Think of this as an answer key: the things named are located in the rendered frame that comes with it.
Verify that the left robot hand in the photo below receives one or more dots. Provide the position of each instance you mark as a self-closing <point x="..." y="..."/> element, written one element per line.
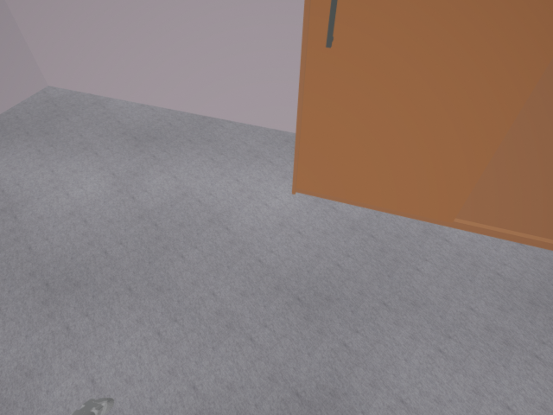
<point x="95" y="407"/>

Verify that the wardrobe door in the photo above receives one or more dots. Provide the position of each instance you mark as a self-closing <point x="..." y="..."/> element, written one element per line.
<point x="515" y="191"/>
<point x="409" y="105"/>

